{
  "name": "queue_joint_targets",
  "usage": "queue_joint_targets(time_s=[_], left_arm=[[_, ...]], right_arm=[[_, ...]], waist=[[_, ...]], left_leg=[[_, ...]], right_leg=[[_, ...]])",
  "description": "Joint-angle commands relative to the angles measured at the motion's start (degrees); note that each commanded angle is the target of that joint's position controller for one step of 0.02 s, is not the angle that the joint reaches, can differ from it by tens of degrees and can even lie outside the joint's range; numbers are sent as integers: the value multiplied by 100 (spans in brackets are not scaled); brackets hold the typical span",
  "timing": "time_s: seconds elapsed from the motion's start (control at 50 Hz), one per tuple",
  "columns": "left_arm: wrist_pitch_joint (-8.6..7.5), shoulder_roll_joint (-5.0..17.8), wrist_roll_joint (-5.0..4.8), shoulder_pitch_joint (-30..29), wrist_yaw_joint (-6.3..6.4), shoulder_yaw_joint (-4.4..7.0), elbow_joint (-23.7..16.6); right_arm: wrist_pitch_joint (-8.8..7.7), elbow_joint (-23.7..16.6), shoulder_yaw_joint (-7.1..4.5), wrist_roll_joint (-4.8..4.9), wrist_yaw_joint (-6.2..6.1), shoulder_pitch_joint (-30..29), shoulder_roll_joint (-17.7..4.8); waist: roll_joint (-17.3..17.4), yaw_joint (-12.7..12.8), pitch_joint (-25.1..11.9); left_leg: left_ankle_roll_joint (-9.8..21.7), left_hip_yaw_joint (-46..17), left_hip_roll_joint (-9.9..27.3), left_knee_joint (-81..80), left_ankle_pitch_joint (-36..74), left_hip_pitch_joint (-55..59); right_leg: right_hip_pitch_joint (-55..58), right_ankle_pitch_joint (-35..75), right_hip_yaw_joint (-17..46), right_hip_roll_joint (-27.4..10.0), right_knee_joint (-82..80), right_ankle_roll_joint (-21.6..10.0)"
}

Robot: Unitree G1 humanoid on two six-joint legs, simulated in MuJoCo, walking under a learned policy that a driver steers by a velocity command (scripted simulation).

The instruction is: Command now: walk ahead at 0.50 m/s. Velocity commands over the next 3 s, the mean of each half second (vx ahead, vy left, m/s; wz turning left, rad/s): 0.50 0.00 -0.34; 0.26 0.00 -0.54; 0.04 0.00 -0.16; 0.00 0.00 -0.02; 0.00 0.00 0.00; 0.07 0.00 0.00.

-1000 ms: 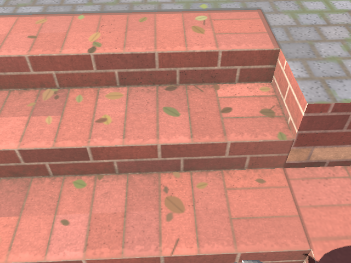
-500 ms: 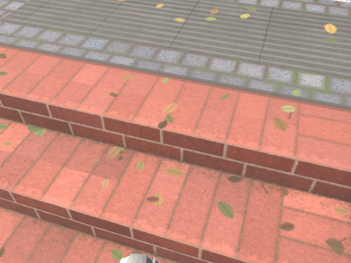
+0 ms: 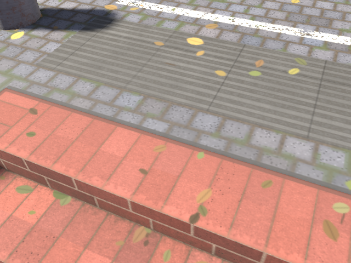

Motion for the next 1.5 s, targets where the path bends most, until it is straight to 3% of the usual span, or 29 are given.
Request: queue_joint_targets(time_s=[0.02,0.04,0.08,0.14,0.2,0.22,0.24,0.28,0.3,0.32,0.38,0.42,0.6,0.68,0.74,0.76,0.78,0.8,0.82,0.86,0.9,0.98,1.08,1.12,1.14,1.18,1.2,1.34,1.5], left_arm=[[95,-908,-345,-468,628,-281,-1007],[102,-409,-117,-386,184,-305,-688],[110,-176,-51,-1045,-3,-263,-1147],[232,35,-151,-1867,-3,-257,-1513],[365,-57,-94,-1058,-106,-171,-1465],[301,134,-126,-1041,-111,-87,-1520],[217,474,-182,-441,-66,73,-1259],[138,926,-36,2187,185,220,-417],[30,1121,152,2612,254,333,-249],[-63,988,162,2328,315,339,-118],[-7,-69,45,799,204,94,202],[-30,-452,-18,336,217,-61,330],[-267,-264,436,2656,237,-151,1204],[-380,172,-138,1541,-94,-108,220],[-567,1064,-311,1384,-91,313,-128],[-605,268,-126,1726,-86,217,-277],[-527,-380,-6,2256,-111,110,-395],[-275,207,-215,1391,-138,390,-328],[-195,136,-178,1108,-65,445,-374],[-149,-315,112,1166,181,284,-222],[-25,-578,174,678,212,135,-384],[-186,21,-41,-351,14,131,-832],[-212,386,-52,-235,-303,247,-741],[-298,603,-201,-126,-240,355,-772],[56,138,-337,63,141,94,-774],[304,1260,-82,-500,422,297,-1203],[397,1032,-96,-641,450,252,-1273],[242,423,-221,-714,461,151,-966],[329,405,-198,-338,578,241,-642]], right_arm=[[-580,-23,179,174,-181,-276,206],[-423,-497,258,-434,-113,-659,384],[-315,-553,240,-596,-1,-386,8],[-278,-940,265,-221,117,-444,-408],[-539,-897,3,134,121,45,-1387],[-528,-815,-87,180,181,201,-1508],[-490,-716,-48,-135,249,792,-1066],[-319,-895,62,-415,442,607,-503],[-276,-1161,-18,-80,452,-417,-450],[-340,-1217,-24,123,308,-794,-383],[-310,-1600,189,-62,46,-1310,8],[-173,-1574,281,-168,43,-1169,33],[-237,-2754,506,-58,-119,-3755,-102],[134,-3393,519,-9,-78,-4490,285],[-10,-2883,25,159,-172,-2849,-867],[-106,-2636,6,117,-292,-1478,-881],[-96,-2475,6,-45,-236,-510,-1142],[-172,-2389,-78,-235,-293,-199,-1208],[-337,-2254,-128,-27,-362,-1046,-1329],[-446,-2000,123,169,-398,-1969,-75],[-482,-1995,204,237,-567,-2584,614],[-533,-1928,-130,28,-678,-2326,-261],[-746,-2433,-35,225,-146,-3595,-394],[-707,-2374,-76,295,-43,-3451,-652],[-321,-1747,-132,368,-260,-1549,-739],[-82,-1741,-93,259,-364,-991,-422],[-47,-1863,-16,208,-426,-1203,-267],[50,-1817,-116,194,-346,-1749,-588],[113,-1611,-99,244,-432,-1563,-538]], waist=[[251,422,1125],[499,429,395],[238,333,406],[658,216,550],[886,587,272],[1014,522,120],[877,178,-510],[-841,1015,-1572],[-1166,1242,-660],[-1056,1088,92],[339,-45,229],[135,-342,108],[173,643,643],[-739,103,708],[-675,-540,-248],[332,-678,-2255],[2377,-658,-3488],[1603,-1105,-2155],[1079,-693,-783],[-146,-28,-213],[109,393,-62],[250,115,-411],[240,767,-71],[143,802,13],[650,297,-242],[-1079,-388,140],[-1649,-210,-50],[450,-42,152],[326,-31,324]], left_leg=[[811,-1532,1657,-2717,559,-627],[859,-1273,1428,-2485,526,-82],[623,-690,1192,-2725,433,-30],[803,-356,1556,-4077,1500,-1176],[1092,-83,2134,-2849,7440,1553],[1169,73,2124,-2225,8540,2522],[966,354,1839,-1113,8897,2453],[313,-433,653,2019,2814,-1409],[303,-1571,192,3972,1595,-3057],[311,-1939,300,5154,2065,-3579],[650,-1856,350,6447,2254,-3863],[724,-1640,439,6875,1670,-4364],[528,-598,915,6059,285,-6384],[-115,633,705,3737,605,-1284],[62,279,45,1345,829,-79],[1122,-1588,1233,1124,3287,2821],[2696,-5154,3102,-776,3401,4202],[2204,-5979,3100,-1673,965,2405],[1617,-4917,2787,-1796,-888,955],[1118,-2791,2548,-1545,-716,-206],[876,-1728,2159,-1901,529,-593],[756,-423,1718,-2395,1382,25],[195,492,1520,-2440,1645,-845],[360,362,1724,-1855,1680,-260],[460,394,1772,-1753,1341,551],[-79,657,997,-183,-202,-287],[-231,375,695,-154,-191,-394],[6,-198,1068,-1863,1178,1332],[140,-234,1125,-2144,1526,1717]], right_leg=[[-902,-1001,-550,71,850,538],[-1322,-686,-537,-160,1148,-133],[-1138,77,-760,-407,-491,-323],[1528,-592,-1355,-568,-2934,163],[1742,-1225,-2048,200,-4641,647],[1778,-1618,-2314,579,-5760,554],[2900,-603,-1810,710,-5641,210],[6548,-1294,2572,-435,-8202,-941],[6292,-3162,4235,-804,-9396,-629],[5400,-3320,4020,-831,-9244,-407],[3767,-1850,2509,-590,-8923,-284],[3553,-1423,1703,-323,-9058,-285],[5200,-140,1507,-498,-9403,-239],[1978,2335,1185,-861,-11023,-276],[4502,7514,734,-702,-9059,496],[3306,5740,654,-77,-7096,825],[1722,-1154,369,1159,-4854,1114],[1321,-937,756,799,-1915,1089],[832,-415,382,449,-1406,1029],[1211,-346,-134,-142,-1864,852],[1556,-1128,-228,-502,-2549,825],[1486,-649,-456,-360,-3594,1129],[3995,-399,-772,-652,-6179,1341],[4292,-129,-991,-492,-7692,1342],[4134,-580,-1383,-267,-8791,991],[4583,1281,524,-1372,-9215,288],[4440,-674,1160,-1604,-9767,-246],[4054,-438,-556,-342,-9332,866],[4358,158,-819,-331,-9399,921]])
